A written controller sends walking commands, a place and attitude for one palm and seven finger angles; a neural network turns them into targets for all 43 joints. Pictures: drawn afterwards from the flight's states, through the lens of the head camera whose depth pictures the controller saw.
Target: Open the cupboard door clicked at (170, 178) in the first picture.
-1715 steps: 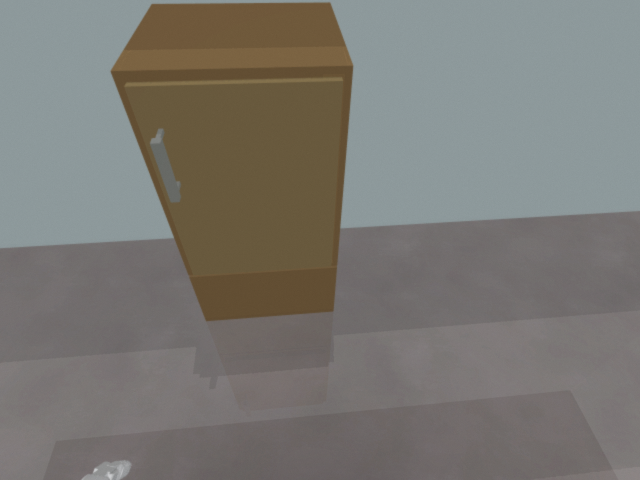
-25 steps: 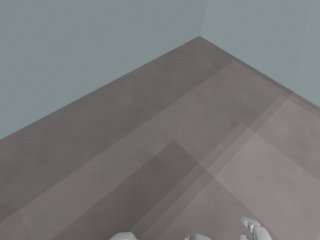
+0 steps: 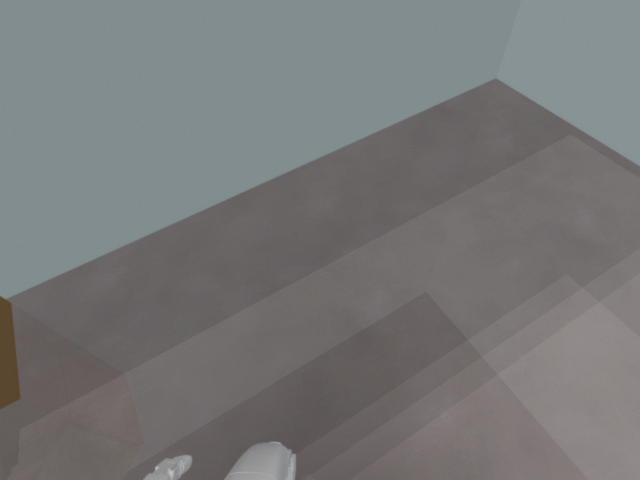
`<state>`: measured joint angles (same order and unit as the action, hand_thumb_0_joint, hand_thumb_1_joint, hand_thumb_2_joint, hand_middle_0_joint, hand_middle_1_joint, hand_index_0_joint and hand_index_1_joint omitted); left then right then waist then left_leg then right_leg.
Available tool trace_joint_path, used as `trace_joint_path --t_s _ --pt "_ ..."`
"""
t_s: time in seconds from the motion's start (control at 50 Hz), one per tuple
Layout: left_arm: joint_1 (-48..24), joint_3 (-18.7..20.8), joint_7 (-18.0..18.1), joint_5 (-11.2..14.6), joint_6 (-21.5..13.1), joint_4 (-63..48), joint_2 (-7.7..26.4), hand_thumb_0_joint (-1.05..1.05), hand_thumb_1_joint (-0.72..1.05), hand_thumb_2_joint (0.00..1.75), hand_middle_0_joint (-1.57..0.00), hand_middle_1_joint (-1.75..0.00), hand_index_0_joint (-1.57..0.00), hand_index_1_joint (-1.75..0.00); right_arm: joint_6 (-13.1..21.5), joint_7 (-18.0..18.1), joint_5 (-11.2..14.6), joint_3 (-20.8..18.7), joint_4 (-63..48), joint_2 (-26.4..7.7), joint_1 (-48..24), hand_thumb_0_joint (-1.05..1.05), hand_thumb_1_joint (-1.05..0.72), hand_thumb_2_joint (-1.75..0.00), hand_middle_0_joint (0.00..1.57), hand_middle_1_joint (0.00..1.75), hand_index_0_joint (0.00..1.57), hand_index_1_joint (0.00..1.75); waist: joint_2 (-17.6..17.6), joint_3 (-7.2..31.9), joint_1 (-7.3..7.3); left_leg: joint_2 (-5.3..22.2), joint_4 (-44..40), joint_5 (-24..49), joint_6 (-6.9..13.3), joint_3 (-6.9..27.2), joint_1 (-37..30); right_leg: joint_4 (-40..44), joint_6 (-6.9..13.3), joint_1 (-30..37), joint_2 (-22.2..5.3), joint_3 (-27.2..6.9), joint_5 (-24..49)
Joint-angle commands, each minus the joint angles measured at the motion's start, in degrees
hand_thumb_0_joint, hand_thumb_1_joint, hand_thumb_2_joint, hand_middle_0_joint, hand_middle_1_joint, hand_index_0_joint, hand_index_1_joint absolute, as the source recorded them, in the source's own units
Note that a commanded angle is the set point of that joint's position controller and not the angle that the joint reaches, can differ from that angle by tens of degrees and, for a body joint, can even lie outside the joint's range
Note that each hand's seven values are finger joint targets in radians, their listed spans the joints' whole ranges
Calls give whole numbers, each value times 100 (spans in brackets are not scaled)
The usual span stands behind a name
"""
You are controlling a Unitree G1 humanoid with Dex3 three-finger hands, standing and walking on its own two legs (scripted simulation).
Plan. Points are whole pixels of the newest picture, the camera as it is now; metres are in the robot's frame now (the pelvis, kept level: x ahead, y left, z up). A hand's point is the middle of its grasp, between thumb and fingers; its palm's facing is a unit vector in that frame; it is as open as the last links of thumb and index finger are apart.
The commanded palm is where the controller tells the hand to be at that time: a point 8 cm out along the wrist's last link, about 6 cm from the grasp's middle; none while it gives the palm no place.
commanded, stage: turn to face it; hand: left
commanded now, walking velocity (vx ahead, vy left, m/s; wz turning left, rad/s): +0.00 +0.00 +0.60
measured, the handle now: out of the picture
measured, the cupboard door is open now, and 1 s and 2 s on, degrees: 42 42 42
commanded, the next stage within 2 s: take the last steps up to it in 1.92 s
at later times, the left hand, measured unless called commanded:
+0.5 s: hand out of the picture +0.02 +0.27 -0.17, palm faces +0.32 -0.91 -0.25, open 7.4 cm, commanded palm none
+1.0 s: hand out of the picture +0.00 +0.17 -0.15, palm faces +0.58 -0.77 -0.27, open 7.3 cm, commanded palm none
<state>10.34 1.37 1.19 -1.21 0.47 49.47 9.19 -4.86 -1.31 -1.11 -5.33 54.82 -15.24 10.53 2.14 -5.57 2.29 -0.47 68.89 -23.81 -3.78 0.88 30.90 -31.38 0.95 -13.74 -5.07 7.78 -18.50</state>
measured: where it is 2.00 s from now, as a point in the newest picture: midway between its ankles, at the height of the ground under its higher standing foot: outside the picture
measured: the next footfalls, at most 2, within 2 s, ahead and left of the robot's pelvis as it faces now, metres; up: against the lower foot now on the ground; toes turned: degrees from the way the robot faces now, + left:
left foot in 0.26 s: +0.03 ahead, +0.14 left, +0.00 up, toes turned +16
right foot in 0.72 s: +0.10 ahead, -0.10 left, +0.00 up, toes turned +24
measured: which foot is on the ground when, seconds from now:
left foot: up 0.00-0.24, down 0.26-0.72, up 0.74-1.00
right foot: down 0.00-0.26, up 0.28-0.70, down 0.72-1.00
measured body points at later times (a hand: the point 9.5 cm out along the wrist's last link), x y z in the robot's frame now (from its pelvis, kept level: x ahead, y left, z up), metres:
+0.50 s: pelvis +0.01 +0.03 +0.00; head +0.06 +0.07 +0.44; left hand +0.00 +0.31 -0.15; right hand +0.19 -0.18 -0.13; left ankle -0.01 +0.13 -0.74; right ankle +0.03 -0.13 -0.65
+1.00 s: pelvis +0.05 -0.03 +0.00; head +0.10 -0.02 +0.45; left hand -0.03 +0.21 -0.13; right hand +0.26 -0.21 -0.16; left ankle -0.06 +0.09 -0.65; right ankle +0.06 -0.12 -0.74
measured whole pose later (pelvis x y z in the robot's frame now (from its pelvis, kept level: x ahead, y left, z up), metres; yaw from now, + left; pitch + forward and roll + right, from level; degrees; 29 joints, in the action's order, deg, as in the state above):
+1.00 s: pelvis +0.05 -0.03 +0.00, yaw +37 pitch +0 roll +3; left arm 12.4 1.9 1.5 -1.1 -0.2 50.0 9.4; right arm -5.3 -1.5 -1.1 -5.1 55.7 -15.3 8.7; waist 0.6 -6.1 1.5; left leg 1.2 63.3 -23.1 -4.7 0.3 29.0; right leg -28.8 1.4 -9.1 -6.0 11.8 -19.5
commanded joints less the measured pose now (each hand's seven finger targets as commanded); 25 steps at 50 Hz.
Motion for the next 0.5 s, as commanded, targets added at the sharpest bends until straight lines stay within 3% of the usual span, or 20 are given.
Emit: trace_joint_path --t_s 0.0,0.04,0.14,0.18,0.2,0.22,0.24,0.26,0.28,0.3,0.32,0.36,0.4,0.48 --pt "351 359 108 13 -150 -328 1166 0 90 90 -20 -30 -20 -30 160 -29 33 -7 -485 -214 -416 0 -90 -90 20 30 20 30 -1173 726 -289 225 -645 7 -110 -191 368 902 454 1308 -1385 -494 3433" --pt "579 391 95 1 -144 -233 1245 0 90 90 -20 -30 -20 -30 174 -36 33 26 -532 -140 -623 0 -90 -90 20 30 20 30 -1205 758 -418 197 -1242 -108 -103 -365 207 771 476 1489 -1450 -345 3781" --pt "708 489 70 -52 -106 -143 1471 0 90 90 -20 -30 -20 -30 246 -48 65 70 -633 -107 -772 0 -90 -90 20 30 20 30 -1557 736 -517 101 -2520 -226 75 -698 -471 427 517 1374 -1684 -162 4045" --pt "570 503 43 -51 -92 -121 1513 0 90 90 -20 -30 -20 -30 268 -42 61 44 -610 -183 -534 0 -90 -90 20 30 20 30 -1521 783 -343 59 -3138 148 149 -778 -1045 122 357 1040 -1704 18 3658" --pt "445 524 20 -18 -87 -154 1546 0 90 90 -20 -30 -20 -30 287 -37 44 6 -562 -293 -249 0 -90 -90 20 30 20 30 -1384 874 -139 -9 -3676 646 211 -812 -1577 -271 187 749 -1612 256 3409" --pt "366 512 -5 23 -64 -214 1460 0 90 90 -20 -30 -20 -30 335 -34 19 -66 -441 -587 224 0 -90 -90 20 30 20 30 -741 1164 146 234 -4298 1588 367 -439 -2610 -1219 -75 58 -1457 428 2711" --pt "211 421 -68 72 -37 -448 1035 0 90 90 -20 -30 -20 -30 393 11 -34 -260 -381 -1326 671 0 -90 -90 20 30 20 30 1278 1376 424 1901 -4606 3635 1164 1907 -3584 -2724 -558 -1735 -494 536 -930" --pt "-240 324 -13 34 38 -668 930 0 90 90 -20 -30 -20 -30 348 85 13 -290 -286 -1593 1007 0 -90 -90 20 30 20 30 1403 1406 529 2537 -4650 5164 1749 2561 -3438 -3460 -553 -2232 -196 -286 -2161" --pt "-410 321 10 12 74 -725 1048 0 90 90 -20 -30 -20 -30 332 118 3 -223 -311 -1447 878 0 -90 -90 20 30 20 30 746 1120 417 2491 -4652 4569 1798 2070 -3053 -3621 -481 -2194 -358 -618 -1906" --pt "-432 351 28 -16 97 -586 994 0 90 90 -20 -30 -20 -30 367 182 -12 -168 -403 -1236 580 0 -90 -90 20 30 20 30 996 956 314 2118 -4772 4177 1603 1959 -2749 -3710 -528 -2248 -349 -679 -1521" --pt "-287 387 0 -11 118 -418 1036 0 90 90 -20 -30 -20 -30 364 226 -23 -130 -525 -1119 174 0 -90 -90 20 30 20 30 1079 811 121 1787 -4817 3655 1456 1653 -2473 -3831 -569 -2171 -304 -811 -1084" --pt "-63 407 -67 -18 157 -242 1088 0 90 90 -20 -30 -20 -30 392 227 -13 -50 -645 -962 -193 0 -90 -90 20 30 20 30 783 595 -113 1379 -4970 3090 1239 1221 -2081 -3820 -594 -1991 -211 -827 -498" --pt "101 400 -90 -20 140 -183 1045 0 90 90 -20 -30 -20 -30 439 221 -3 -38 -682 -922 -204 0 -90 -90 20 30 20 30 563 833 -210 1250 -4928 3063 1205 1088 -2225 -3619 -625 -1873 -134 -807 -294" --pt "-137 376 -69 -4 124 -288 983 0 90 90 -20 -30 -20 -30 448 207 -4 -62 -616 -955 37 0 -90 -90 20 30 20 30 377 849 -133 1284 -4922 2952 1333 1440 -2296 -3038 -674 -1828 -10 -810 -342"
